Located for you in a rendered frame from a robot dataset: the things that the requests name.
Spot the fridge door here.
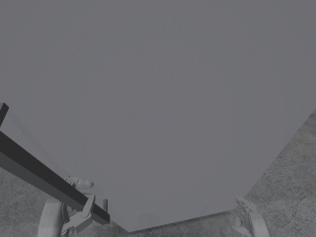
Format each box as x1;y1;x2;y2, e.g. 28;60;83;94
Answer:
0;0;316;232

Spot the handle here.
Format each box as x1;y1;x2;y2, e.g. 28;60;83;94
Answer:
0;103;111;225

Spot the left robot hand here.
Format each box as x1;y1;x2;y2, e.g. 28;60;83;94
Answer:
38;175;96;237

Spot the right robot hand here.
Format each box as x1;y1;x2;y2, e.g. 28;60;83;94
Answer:
232;196;272;237

